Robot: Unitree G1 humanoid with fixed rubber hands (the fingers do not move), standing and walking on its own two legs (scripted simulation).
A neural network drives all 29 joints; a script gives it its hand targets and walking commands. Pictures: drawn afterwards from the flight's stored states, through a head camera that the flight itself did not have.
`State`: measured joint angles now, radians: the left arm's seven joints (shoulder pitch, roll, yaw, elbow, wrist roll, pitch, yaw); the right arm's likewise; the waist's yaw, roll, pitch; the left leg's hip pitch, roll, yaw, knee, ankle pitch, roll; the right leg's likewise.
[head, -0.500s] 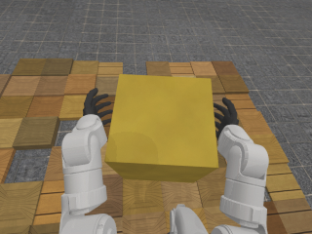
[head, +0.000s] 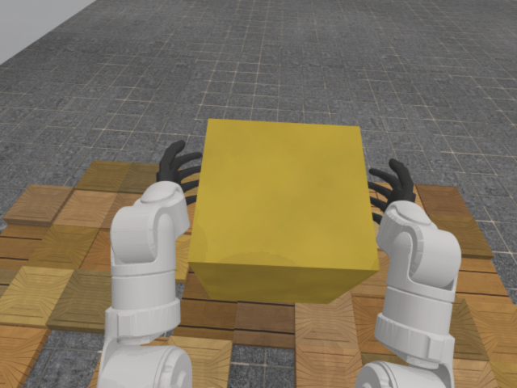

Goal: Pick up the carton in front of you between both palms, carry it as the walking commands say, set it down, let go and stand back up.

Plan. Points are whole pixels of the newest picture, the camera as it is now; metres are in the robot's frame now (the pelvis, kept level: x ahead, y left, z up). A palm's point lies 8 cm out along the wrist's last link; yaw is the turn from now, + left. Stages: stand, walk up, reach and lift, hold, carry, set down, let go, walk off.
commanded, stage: carry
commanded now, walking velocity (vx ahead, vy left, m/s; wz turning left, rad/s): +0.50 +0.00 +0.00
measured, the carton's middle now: (276, 223) +0.36 +0.02 +0.09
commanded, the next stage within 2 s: none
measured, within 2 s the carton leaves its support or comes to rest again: neither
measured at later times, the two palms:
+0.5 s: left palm (244, 111) +0.67 +0.12 +0.10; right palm (384, 130) +0.65 -0.19 +0.09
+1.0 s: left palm (261, 60) +1.01 +0.12 +0.06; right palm (363, 71) +0.99 -0.19 +0.06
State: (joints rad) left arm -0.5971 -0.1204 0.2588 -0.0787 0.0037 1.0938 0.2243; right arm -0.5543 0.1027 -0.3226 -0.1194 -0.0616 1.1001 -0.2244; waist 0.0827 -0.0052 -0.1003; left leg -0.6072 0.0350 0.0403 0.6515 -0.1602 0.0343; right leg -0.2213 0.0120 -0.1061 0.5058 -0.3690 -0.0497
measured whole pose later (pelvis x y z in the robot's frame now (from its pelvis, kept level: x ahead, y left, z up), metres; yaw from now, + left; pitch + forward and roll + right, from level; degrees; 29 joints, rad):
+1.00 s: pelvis +0.67 -0.03 -0.03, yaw -1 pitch +4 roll -1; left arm -0.48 -0.12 0.30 0.10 0.09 0.96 0.19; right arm -0.45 0.15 -0.28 0.08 -0.08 0.98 -0.19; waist -0.04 0.00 -0.10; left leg -0.42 -0.02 0.12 0.57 -0.22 0.10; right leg -0.44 0.03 -0.01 1.33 -0.48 -0.04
